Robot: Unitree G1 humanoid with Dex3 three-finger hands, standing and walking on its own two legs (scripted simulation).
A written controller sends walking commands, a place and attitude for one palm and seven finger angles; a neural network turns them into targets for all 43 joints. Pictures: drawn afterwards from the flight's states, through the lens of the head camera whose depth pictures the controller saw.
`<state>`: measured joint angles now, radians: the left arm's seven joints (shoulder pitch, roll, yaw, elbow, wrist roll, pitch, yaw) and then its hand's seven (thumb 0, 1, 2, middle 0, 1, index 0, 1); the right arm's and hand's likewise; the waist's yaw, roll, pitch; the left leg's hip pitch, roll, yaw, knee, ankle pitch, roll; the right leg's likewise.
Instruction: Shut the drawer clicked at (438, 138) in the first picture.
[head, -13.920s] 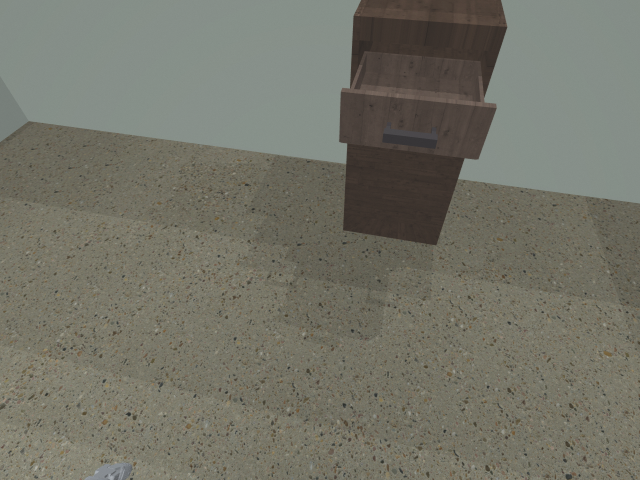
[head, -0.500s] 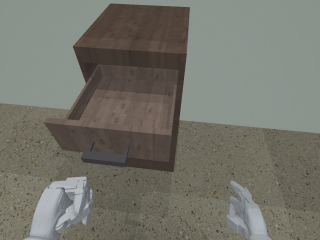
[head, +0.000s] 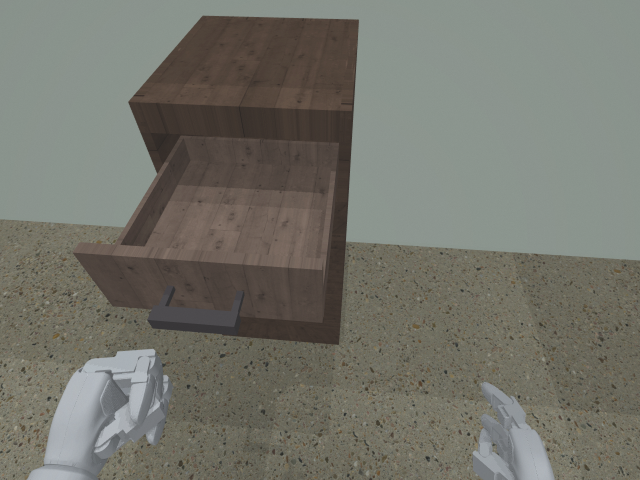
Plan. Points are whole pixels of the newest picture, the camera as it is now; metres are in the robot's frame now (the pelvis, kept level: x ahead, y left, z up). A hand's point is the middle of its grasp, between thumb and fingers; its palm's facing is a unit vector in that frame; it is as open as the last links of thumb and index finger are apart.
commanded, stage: bring the fist close to the handle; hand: left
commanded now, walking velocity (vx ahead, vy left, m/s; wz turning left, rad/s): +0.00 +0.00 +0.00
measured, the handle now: (199, 307) +0.35 +0.20 -0.01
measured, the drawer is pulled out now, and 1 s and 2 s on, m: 0.30 0.30 0.27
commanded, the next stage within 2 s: push the drawer shut in 1.42 s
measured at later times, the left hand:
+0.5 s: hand (178, 390) +0.21 +0.18 +0.04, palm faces -0.04 -1.00 -0.03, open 3.3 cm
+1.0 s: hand (211, 375) +0.25 +0.16 +0.00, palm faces -0.06 -1.00 -0.04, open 3.3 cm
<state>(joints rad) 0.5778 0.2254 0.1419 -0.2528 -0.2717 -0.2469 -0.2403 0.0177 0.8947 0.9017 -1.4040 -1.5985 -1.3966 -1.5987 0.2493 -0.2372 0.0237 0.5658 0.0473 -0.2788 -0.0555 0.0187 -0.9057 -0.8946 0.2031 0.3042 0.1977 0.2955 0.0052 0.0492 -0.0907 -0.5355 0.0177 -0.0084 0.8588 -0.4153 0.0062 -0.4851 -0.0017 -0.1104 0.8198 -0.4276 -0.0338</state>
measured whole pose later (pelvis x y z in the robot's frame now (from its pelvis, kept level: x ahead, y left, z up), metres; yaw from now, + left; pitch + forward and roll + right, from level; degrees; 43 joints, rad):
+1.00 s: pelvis -0.01 +0.01 -0.05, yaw -1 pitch +16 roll -2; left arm 0.23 0.19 0.09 0.09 -0.20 -0.39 -0.18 0.02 0.89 0.90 -1.40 -1.60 -1.40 -1.60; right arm 0.22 -0.24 0.03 0.54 0.01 -0.18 -0.03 0.02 -0.91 -0.89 0.20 0.30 0.20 0.30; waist -0.02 0.03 -0.14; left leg -0.90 0.02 0.00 1.13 -0.50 0.02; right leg -0.86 -0.02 -0.10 1.10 -0.52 -0.03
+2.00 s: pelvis -0.02 +0.00 -0.05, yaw +0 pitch +17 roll -2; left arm -0.04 0.23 0.13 0.31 -0.21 -0.38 -0.20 -0.03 0.83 0.95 -1.40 -1.60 -1.40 -1.60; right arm 0.21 -0.25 0.03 0.58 0.02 -0.12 -0.05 0.01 -0.91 -0.89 0.20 0.30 0.20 0.30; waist -0.02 0.04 -0.13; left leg -0.96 0.02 -0.02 1.16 -0.50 0.01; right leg -0.90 -0.01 -0.12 1.12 -0.51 -0.04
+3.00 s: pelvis -0.02 +0.01 -0.06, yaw -2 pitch +22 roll -2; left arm -0.66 0.35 0.29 0.95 -0.13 -0.45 -0.21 -0.06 0.79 0.91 -1.40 -1.60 -1.40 -1.60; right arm 0.29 -0.26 0.04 0.63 0.00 -0.02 -0.01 0.01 -0.91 -0.89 0.20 0.30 0.20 0.30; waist -0.11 0.03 -0.12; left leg -1.06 0.03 0.01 1.17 -0.49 0.02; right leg -1.02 0.00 -0.09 1.13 -0.49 -0.03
